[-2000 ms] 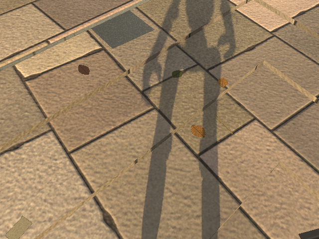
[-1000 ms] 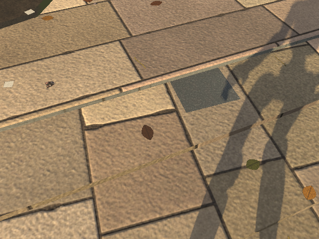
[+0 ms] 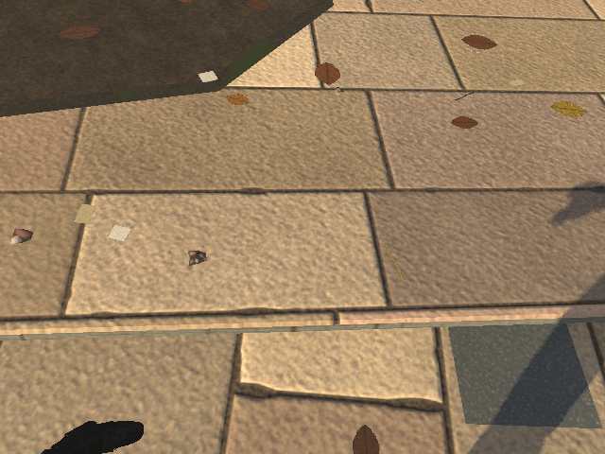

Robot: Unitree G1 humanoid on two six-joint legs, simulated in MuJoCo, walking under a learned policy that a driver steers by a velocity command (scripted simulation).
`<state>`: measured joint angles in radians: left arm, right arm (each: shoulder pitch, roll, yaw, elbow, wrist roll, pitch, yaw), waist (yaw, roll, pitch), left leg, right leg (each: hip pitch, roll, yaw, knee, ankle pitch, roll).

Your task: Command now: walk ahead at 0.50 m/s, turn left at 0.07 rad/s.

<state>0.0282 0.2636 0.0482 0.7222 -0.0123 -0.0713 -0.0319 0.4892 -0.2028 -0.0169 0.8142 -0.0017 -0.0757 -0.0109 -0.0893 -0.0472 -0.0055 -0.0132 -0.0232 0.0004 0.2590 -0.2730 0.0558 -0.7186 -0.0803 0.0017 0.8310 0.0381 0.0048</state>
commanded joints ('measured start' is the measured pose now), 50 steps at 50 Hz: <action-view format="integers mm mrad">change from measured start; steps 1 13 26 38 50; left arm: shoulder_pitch -199 370 73 46 -280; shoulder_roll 14 163 166 77 2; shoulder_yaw -5 55 46 16 -10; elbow -111 33 17 -20 -117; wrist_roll -10 2 4 3 -17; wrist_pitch -22 15 -11 6 -17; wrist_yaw -23 9 17 22 -32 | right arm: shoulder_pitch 28 -118 -221 -168 78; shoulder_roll -174 -164 -172 -139 -163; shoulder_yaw -44 -32 -44 -21 -32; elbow -31 -56 -56 14 128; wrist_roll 1 55 14 -8 6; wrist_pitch -6 -29 49 -47 2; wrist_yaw -13 25 18 26 -14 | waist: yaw -21 220 -11 82 -43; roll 124 -74 -66 128 151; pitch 94 -378 -65 44 144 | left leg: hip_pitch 41 -720 -263 -187 152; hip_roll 222 46 105 219 267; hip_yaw -130 -154 69 -307 -121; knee -114 1097 573 -127 -104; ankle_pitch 289 -273 -7 -33 357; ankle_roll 130 -25 -87 112 112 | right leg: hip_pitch -50 1157 373 -48 -83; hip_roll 28 -265 -125 -18 38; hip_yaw -38 486 45 45 -54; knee -169 -472 -660 290 -260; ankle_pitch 60 -273 -351 -120 -44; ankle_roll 5 -299 -187 -50 -24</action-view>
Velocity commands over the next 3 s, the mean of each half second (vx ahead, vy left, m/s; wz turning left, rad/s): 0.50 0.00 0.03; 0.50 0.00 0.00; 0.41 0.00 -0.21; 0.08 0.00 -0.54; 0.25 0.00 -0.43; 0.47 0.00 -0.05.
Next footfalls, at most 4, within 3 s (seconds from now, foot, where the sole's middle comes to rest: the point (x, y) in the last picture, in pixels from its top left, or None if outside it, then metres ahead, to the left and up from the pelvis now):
0.16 right None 0.34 -0.15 -0.75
0.60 left None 0.41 0.09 -0.75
1.08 right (328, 329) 0.78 -0.15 -0.72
1.50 left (235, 287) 0.91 0.07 -0.72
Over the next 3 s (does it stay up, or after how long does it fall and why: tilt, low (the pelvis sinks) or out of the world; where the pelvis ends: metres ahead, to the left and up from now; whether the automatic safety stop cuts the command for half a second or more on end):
stays up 1.07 -0.31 0.05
